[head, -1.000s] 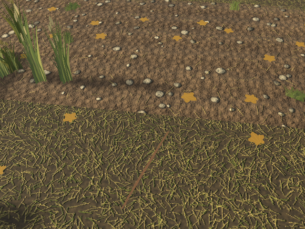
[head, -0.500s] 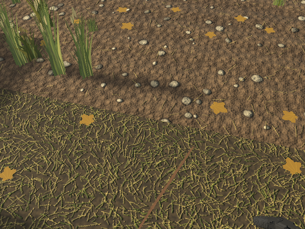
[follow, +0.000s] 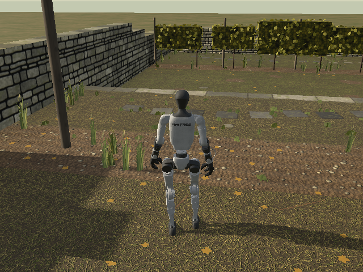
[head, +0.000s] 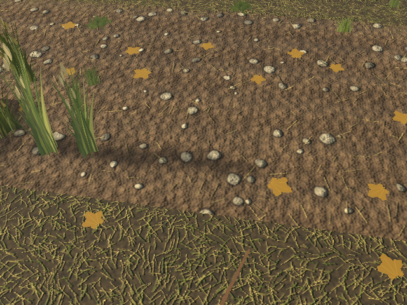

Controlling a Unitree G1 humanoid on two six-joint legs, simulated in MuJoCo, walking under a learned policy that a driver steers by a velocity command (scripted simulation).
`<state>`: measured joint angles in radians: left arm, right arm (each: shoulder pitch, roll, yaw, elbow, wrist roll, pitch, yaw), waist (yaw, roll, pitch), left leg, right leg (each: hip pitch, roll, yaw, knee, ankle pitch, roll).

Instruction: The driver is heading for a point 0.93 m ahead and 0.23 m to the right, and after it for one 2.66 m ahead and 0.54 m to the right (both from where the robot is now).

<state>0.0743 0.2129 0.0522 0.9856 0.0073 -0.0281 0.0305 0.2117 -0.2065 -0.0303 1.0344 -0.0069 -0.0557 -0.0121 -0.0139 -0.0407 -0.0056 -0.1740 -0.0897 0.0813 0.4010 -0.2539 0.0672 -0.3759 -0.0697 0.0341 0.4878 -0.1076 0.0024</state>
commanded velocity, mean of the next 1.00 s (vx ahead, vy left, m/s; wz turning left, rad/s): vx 0.10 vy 0.00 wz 0.00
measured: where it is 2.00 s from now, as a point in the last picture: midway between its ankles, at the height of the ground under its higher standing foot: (233, 269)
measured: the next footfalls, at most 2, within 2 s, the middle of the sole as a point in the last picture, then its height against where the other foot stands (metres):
left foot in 1.48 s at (192, 299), level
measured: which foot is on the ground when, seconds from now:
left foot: down 0.00-0.98, up 1.00-1.00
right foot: down 0.00-1.00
